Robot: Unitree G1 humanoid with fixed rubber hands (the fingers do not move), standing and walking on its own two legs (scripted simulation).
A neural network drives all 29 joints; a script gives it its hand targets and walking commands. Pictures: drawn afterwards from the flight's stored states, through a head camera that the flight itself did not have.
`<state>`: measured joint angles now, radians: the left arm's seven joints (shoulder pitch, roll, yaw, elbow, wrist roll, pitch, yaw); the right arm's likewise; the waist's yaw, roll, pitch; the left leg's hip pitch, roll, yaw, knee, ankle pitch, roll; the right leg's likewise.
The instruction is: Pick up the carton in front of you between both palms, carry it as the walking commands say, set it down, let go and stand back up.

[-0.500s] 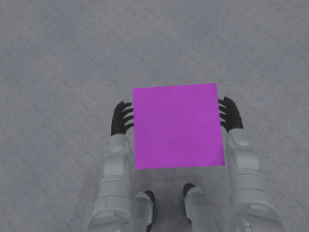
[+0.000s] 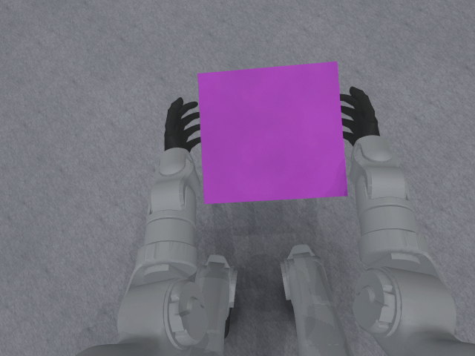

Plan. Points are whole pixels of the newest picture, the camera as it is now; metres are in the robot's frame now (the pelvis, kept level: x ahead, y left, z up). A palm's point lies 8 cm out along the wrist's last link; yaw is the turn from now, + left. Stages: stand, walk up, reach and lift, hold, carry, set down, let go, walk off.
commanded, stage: set down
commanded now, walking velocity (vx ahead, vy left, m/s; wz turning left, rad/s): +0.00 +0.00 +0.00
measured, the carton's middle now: (267, 147) +0.47 -0.05 -0.16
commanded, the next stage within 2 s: none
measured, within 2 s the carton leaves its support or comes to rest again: rests again in 1.20 s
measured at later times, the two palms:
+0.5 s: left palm (208, 157) +0.49 +0.08 -0.23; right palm (345, 146) +0.48 -0.22 -0.24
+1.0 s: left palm (214, 160) +0.51 +0.08 -0.33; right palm (334, 149) +0.50 -0.22 -0.33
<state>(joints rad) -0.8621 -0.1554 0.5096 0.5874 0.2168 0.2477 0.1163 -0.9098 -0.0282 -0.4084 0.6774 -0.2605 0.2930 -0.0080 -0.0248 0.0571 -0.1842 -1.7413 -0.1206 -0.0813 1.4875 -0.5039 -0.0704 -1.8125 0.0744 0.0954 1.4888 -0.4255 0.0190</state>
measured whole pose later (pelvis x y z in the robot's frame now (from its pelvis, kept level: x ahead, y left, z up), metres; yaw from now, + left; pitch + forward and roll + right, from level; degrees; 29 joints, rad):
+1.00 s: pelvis -0.02 +0.00 -0.18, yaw +3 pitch +42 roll +3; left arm -1.28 0.03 0.37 0.83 0.04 0.18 0.24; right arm -1.34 -0.29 -0.28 0.96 -0.07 0.23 -0.02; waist -0.09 0.06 0.20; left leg -2.23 -0.22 -0.07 2.12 -0.63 -0.12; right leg -2.29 0.06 0.06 2.12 -0.55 0.03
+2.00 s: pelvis -0.03 +0.01 -0.20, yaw +3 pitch +34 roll +2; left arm -1.43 0.16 0.29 1.06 0.03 0.09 0.13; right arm -1.45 -0.40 -0.32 1.19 -0.06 0.07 0.05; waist -0.07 0.06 0.41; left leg -2.18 -0.17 -0.03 2.20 -0.62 -0.09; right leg -2.24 0.01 0.04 2.19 -0.55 0.01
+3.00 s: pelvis -0.01 +0.00 -0.02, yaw +1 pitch +45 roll +4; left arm -1.10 0.13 0.27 0.70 -0.02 0.22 0.17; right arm -1.17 -0.42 -0.29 0.88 0.03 0.18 0.08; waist -0.04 0.03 -0.01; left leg -1.84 -0.08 -0.03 1.54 -0.50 -0.06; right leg -1.91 0.04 0.06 1.55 -0.43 -0.01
